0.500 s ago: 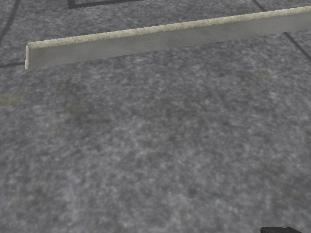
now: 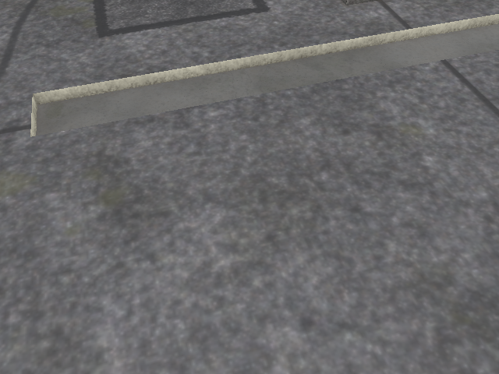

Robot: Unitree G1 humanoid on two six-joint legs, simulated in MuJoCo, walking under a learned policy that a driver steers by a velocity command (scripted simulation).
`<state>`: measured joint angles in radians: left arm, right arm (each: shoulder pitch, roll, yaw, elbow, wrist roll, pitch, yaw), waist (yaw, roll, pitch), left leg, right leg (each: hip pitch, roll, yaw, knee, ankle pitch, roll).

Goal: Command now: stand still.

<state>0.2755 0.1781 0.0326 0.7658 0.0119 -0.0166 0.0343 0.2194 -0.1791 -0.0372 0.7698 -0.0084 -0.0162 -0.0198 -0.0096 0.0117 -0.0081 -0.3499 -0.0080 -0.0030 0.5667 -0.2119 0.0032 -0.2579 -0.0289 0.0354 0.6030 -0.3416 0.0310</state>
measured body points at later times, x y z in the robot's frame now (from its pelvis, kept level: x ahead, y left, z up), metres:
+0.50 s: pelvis +0.02 -0.01 +0.00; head +0.02 -0.01 +0.45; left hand +0.08 +0.23 -0.14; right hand +0.11 -0.24 -0.13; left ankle +0.06 +0.12 -0.73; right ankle -0.01 -0.14 -0.73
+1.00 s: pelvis +0.02 -0.01 +0.01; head +0.03 -0.01 +0.46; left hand +0.02 +0.22 -0.15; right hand +0.06 -0.25 -0.14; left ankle +0.06 +0.12 -0.73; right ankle -0.01 -0.14 -0.73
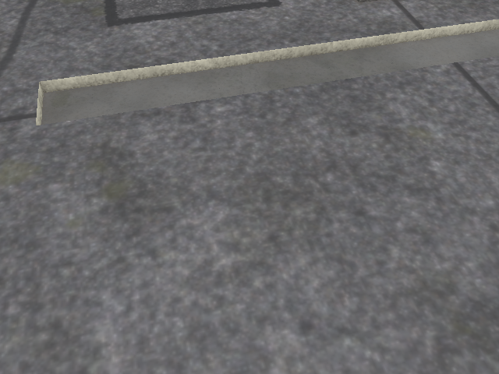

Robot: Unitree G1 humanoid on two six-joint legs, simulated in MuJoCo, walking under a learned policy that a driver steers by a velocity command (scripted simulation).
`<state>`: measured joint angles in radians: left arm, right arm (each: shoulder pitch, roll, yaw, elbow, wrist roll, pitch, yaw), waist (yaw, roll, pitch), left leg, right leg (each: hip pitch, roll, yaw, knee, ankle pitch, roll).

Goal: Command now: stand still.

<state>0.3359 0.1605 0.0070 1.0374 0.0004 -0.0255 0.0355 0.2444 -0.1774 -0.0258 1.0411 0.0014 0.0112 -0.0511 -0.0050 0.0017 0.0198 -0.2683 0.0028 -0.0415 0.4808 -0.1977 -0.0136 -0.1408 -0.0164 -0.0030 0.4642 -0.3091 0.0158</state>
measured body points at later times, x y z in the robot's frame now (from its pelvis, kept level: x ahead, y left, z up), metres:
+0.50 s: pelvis +0.00 +0.00 +0.00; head +0.01 +0.00 +0.45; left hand -0.03 +0.22 -0.16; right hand +0.01 -0.23 -0.16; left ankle +0.04 +0.13 -0.74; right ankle -0.04 -0.13 -0.74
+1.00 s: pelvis +0.14 +0.03 +0.01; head +0.13 +0.04 +0.46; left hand +0.26 +0.28 -0.12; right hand +0.04 -0.19 -0.14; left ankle +0.04 +0.12 -0.74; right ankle +0.19 -0.12 -0.65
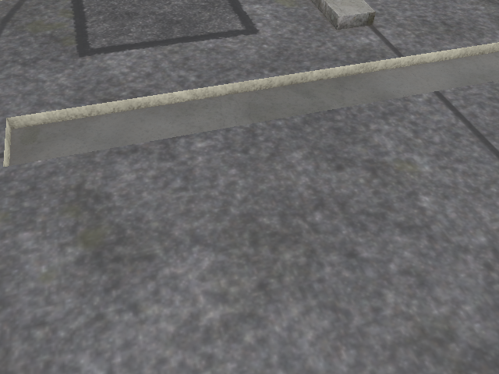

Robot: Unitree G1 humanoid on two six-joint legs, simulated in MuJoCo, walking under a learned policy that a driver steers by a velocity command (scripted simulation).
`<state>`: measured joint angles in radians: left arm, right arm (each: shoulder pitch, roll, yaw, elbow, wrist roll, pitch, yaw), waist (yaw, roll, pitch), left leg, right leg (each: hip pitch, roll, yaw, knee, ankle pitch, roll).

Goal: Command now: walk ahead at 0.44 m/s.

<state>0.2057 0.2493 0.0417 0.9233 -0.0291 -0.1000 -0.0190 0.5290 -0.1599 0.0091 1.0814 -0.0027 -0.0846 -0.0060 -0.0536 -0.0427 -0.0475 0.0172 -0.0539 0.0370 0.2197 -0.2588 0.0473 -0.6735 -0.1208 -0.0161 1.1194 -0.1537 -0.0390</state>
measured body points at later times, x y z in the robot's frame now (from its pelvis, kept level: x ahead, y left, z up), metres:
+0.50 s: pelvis +0.29 -0.07 +0.00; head +0.30 -0.08 +0.45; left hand +0.30 +0.19 -0.13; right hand +0.42 -0.34 -0.12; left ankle +0.37 +0.10 -0.66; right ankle +0.29 -0.15 -0.74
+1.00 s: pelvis +0.59 +0.00 +0.00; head +0.61 +0.01 +0.45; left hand +0.69 +0.27 -0.13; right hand +0.65 -0.27 -0.12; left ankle +0.62 +0.08 -0.74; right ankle +0.59 -0.17 -0.65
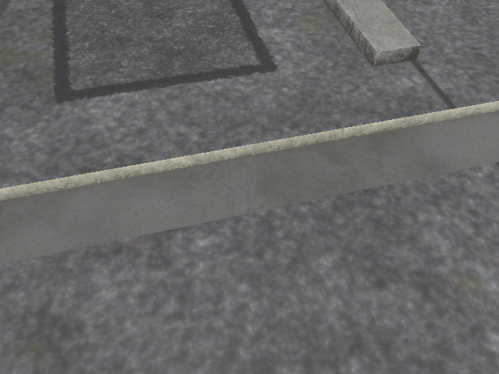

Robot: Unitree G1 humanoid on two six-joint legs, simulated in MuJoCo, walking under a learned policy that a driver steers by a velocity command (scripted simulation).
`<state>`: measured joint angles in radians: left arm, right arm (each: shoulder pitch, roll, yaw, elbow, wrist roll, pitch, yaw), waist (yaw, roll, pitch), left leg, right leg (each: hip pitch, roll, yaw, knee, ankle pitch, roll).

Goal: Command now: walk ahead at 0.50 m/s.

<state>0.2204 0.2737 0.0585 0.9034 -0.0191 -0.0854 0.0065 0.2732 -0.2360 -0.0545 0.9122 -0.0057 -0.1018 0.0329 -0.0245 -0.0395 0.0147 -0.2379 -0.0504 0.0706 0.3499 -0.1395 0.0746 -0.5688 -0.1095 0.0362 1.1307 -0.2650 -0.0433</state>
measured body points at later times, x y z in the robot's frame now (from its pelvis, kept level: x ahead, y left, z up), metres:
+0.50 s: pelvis +0.28 -0.06 -0.01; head +0.31 -0.07 +0.44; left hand +0.37 +0.21 -0.12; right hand +0.36 -0.33 -0.15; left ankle +0.19 +0.08 -0.65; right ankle +0.34 -0.16 -0.74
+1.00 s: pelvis +0.52 +0.05 -0.02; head +0.56 +0.08 +0.43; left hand +0.49 +0.34 -0.15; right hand +0.76 -0.14 -0.13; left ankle +0.56 +0.14 -0.74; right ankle +0.46 -0.14 -0.64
